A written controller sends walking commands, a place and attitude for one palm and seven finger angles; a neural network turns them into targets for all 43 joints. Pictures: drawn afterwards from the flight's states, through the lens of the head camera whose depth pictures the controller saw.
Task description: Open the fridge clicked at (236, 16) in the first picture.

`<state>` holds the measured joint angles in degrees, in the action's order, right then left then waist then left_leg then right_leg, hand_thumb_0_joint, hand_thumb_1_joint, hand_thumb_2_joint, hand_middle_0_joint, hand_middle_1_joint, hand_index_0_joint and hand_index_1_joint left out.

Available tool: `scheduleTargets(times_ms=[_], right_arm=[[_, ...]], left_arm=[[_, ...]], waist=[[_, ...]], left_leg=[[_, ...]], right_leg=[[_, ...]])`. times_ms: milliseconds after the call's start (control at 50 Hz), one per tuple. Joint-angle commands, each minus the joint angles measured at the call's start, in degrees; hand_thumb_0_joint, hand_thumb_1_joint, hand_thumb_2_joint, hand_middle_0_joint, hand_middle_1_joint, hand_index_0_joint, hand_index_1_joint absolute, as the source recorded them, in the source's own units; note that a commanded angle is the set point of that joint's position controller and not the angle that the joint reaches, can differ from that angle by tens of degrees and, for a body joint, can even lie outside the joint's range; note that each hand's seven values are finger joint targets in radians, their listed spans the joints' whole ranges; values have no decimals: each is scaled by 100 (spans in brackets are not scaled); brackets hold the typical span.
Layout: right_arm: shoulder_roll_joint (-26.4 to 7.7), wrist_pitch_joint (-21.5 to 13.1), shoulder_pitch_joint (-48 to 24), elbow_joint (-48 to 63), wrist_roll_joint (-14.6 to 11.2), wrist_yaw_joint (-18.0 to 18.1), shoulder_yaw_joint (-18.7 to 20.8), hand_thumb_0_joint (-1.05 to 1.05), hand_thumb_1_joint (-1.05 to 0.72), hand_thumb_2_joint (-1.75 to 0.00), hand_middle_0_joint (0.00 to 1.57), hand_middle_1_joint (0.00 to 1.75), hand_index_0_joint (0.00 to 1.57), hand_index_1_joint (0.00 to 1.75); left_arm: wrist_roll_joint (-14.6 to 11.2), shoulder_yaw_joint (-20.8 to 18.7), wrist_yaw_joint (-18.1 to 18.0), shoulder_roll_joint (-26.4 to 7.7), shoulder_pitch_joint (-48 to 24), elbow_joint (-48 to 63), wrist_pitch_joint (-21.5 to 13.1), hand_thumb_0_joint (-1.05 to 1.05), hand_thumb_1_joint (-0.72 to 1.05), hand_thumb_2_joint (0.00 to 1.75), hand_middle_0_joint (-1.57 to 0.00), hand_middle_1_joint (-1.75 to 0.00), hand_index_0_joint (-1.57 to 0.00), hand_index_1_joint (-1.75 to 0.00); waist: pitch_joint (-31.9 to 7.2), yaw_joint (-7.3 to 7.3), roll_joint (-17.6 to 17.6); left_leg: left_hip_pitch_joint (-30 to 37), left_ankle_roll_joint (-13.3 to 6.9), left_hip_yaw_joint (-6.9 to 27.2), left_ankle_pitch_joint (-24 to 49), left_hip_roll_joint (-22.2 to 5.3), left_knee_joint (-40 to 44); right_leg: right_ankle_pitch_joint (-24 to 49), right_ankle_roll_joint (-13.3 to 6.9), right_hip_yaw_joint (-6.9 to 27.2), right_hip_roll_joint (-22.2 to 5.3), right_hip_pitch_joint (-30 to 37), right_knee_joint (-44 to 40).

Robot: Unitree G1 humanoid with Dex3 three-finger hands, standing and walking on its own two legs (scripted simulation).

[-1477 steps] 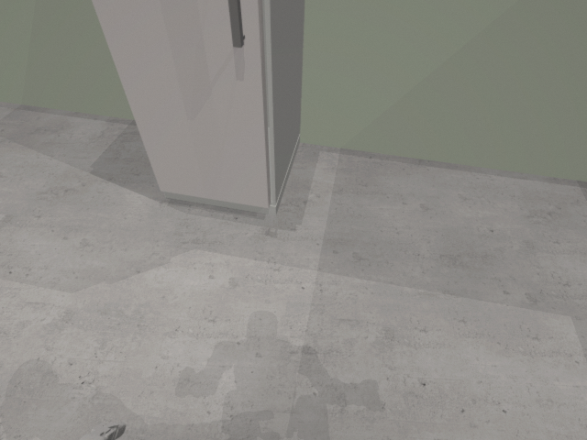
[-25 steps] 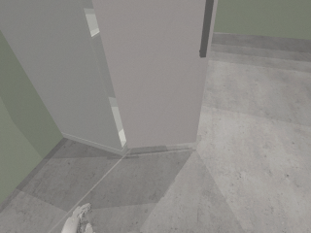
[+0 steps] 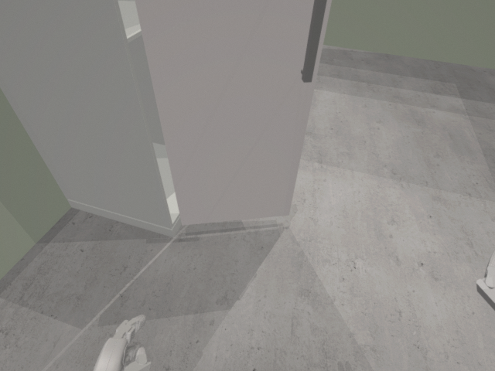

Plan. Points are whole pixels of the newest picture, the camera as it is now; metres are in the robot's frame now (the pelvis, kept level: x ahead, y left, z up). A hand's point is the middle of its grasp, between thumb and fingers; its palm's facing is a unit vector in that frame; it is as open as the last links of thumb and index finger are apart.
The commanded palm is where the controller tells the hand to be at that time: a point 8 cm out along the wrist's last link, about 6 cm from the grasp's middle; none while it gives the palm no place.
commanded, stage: let the arm hang, fingers relaxed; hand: right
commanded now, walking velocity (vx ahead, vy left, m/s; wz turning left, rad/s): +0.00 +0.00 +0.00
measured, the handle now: out of the picture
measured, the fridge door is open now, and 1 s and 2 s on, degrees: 64 64 64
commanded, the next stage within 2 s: look to check the result in 1.06 s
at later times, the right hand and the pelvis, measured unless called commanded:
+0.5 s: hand out of the picture -0.01 -0.23 -0.16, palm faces -0.01 +0.98 -0.21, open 7.2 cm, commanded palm none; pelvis +0.03 -0.03 +0.02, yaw -1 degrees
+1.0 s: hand out of the picture +0.09 -0.23 -0.16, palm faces -0.05 +0.98 -0.20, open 7.3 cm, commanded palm none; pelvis +0.04 -0.05 +0.02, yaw +1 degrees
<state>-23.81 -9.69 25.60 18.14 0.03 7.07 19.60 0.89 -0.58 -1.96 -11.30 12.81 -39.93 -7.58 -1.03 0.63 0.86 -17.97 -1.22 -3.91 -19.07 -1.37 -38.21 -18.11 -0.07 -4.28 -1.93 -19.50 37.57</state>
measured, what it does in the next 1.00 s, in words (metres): shifts its weight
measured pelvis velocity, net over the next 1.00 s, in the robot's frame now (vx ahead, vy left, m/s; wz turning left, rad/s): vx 0.04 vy -0.05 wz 0.02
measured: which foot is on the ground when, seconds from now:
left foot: down 0.00-1.00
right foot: down 0.00-1.00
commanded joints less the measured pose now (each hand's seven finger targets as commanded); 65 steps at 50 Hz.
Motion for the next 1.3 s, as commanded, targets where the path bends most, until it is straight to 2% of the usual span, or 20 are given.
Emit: scheduleTargets(times_ms=[0, 20, 40, 60, 80, 120, 140, 160, 180, 200, 240, 340, 480, 680, 740, 800, 840, 920, 1140, 1280], right_arm=[[152, 904, -618, -3219, 224, -680, -1276, 0, -90, -90, 20, 30, 20, 30], [222, 892, -768, -3458, 190, -636, -1370, 0, -90, -90, 20, 30, 20, 30], [168, 896, -954, -3816, 187, -583, -1428, 0, -90, -90, 20, 30, 20, 30], [138, 902, -1078, -4157, 186, -561, -1494, 0, -90, -90, 20, 30, 20, 30], [87, 924, -1208, -4489, 191, -556, -1538, 0, -90, -90, 20, 30, 20, 30], [42, 959, -1506, -5160, 158, -568, -1607, 0, -90, -90, 20, 30, 20, 30], [67, 965, -1571, -5484, 119, -592, -1660, 0, -90, -90, 20, 30, 20, 30], [309, 983, -1456, -5715, 107, -612, -1713, 0, -90, -90, 20, 30, 20, 30], [425, 1001, -1328, -5973, 107, -633, -1771, 0, -90, -90, 20, 30, 20, 30], [430, 1009, -1261, -6285, 123, -637, -1781, 0, -90, -90, 20, 30, 20, 30], [534, 986, -1086, -6716, 120, -640, -1690, 0, -90, -90, 20, 30, 20, 30], [530, 873, -1117, -7463, 63, -634, -1858, 0, -90, -90, 20, 30, 20, 30], [659, 891, -1040, -8035, 61, -577, -1955, 0, -90, -90, 20, 30, 20, 30], [801, 932, -1108, -8203, 88, -519, -1932, 0, -90, -90, 20, 30, 20, 30], [787, 925, -1115, -8173, 92, -503, -1906, 0, -90, -90, 20, 30, 20, 30], [815, 946, -1174, -8170, 90, -508, -1902, 0, -90, -90, 20, 30, 20, 30], [782, 922, -1141, -8153, 92, -503, -1894, 0, -90, -90, 20, 30, 20, 30], [802, 936, -1218, -8125, 86, -500, -1891, 0, -90, -90, 20, 30, 20, 30], [832, 905, -1052, -8187, 91, -488, -1896, 0, -90, -90, 20, 30, 20, 30], [931, 915, -992, -8266, 91, -481, -1904, 0, -90, -90, 20, 30, 20, 30]], left_arm=[[-2, -227, 262, -682, 114, 196, 590, 0, 90, 90, -20, -30, -20, -30], [35, -261, 263, -797, 35, 244, 702, 0, 90, 90, -20, -30, -20, -30], [54, -287, 271, -865, -60, 227, 752, 0, 90, 90, -20, -30, -20, -30], [61, -288, 263, -872, -146, 211, 811, 0, 90, 90, -20, -30, -20, -30], [64, -267, 256, -785, -116, 109, 868, 0, 90, 90, -20, -30, -20, -30], [87, -225, 250, -678, 175, -267, 919, 0, 90, 90, -20, -30, -20, -30], [79, -196, 254, -720, 250, -410, 898, 0, 90, 90, -20, -30, -20, -30], [125, -180, 207, -916, 191, -525, 830, 0, 90, 90, -20, -30, -20, -30], [161, -156, 174, -1105, -50, -604, 804, 0, 90, 90, -20, -30, -20, -30], [149, -125, 158, -1070, -228, -733, 797, 0, 90, 90, -20, -30, -20, -30], [135, -112, 103, -860, -296, -923, 801, 0, 90, 90, -20, -30, -20, -30], [48, -81, 56, -631, 178, -1526, 767, 0, 90, 90, -20, -30, -20, -30], [15, -58, 18, -551, 345, -2055, 733, 0, 90, 90, -20, -30, -20, -30], [41, -47, 15, -433, 338, -2373, 713, 0, 90, 90, -20, -30, -20, -30], [39, -54, 15, -441, 362, -2406, 694, 0, 90, 90, -20, -30, -20, -30], [51, -51, 13, -400, 315, -2415, 702, 0, 90, 90, -20, -30, -20, -30], [39, -61, 13, -429, 370, -2418, 687, 0, 90, 90, -20, -30, -20, -30], [44, -56, 8, -411, 368, -2435, 693, 0, 90, 90, -20, -30, -20, -30], [19, -82, -2, -390, 476, -2482, 691, 0, 90, 90, -20, -30, -20, -30], [21, -78, -23, -310, 522, -2520, 697, 0, 90, 90, -20, -30, -20, -30]], waist=[[12, 188, 1465], [267, 107, 1627], [360, 97, 1715], [386, 61, 1594], [300, 107, 1461], [187, 258, 957], [129, 261, 590], [57, 124, -297], [47, -50, -807], [79, -90, -1153], [148, -182, -1332], [-189, -14, -420], [38, 6, -59], [298, -19, -34], [184, -32, -178], [398, -26, -282], [194, -32, -185], [355, -11, -176], [215, 8, -28], [331, 27, -107]], left_leg=[[-296, -690, 1633, 592, -1754, 1745], [-110, -757, 1627, 1179, -1527, 1686], [179, -835, 1504, 2113, -1579, 1539], [272, -872, 1390, 2832, -1562, 1390], [352, -796, 1190, 3025, -1427, 1330], [190, -450, 930, 1994, -1091, 1313], [-8, -199, 745, 1236, -806, 1130], [-162, 34, 583, 520, -462, 896], [135, 134, 398, 0, -267, 994], [517, 144, 342, -166, -194, 1148], [828, 61, 408, 290, -250, 1396], [923, -11, 579, 1235, -492, 1878], [808, 58, 466, 1387, -517, 1907], [732, 125, 445, 1265, -505, 1783], [806, 121, 451, 1401, -504, 1705], [721, 130, 459, 1298, -500, 1724], [834, 121, 470, 1559, -506, 1680], [768, 134, 476, 1473, -502, 1699], [805, 118, 522, 1643, -509, 1739], [739, 118, 530, 1500, -501, 1774]], right_leg=[[-1619, 87, -24, -15, -764, 1382], [-1331, 43, 1, 38, -1046, 1694], [-1282, 40, -16, 17, -1241, 1853], [-1237, 51, 1, -5, -1047, 1619], [-1092, 57, -53, 65, -712, 1138], [-121, 29, -73, 141, 268, -239], [695, -49, 180, -6, 755, -772], [1032, -261, 853, -520, 862, -1243], [680, -423, 1105, -906, 506, -1542], [31, -406, 1065, -822, 74, -1786], [-46, -301, 849, -626, -28, -1800], [939, -190, 553, -522, 799, -1614], [1436, -204, 467, -608, 1103, -1814], [1559, -231, 442, -594, 1072, -1944], [1890, -236, 427, -593, 1160, -1893], [1741, -227, 409, -587, 1078, -1974], [2086, -228, 382, -589, 1221, -1882], [2007, -219, 360, -594, 1204, -1947], [2035, -242, 311, -578, 1387, -1863], [1846, -242, 293, -583, 1370, -1919]])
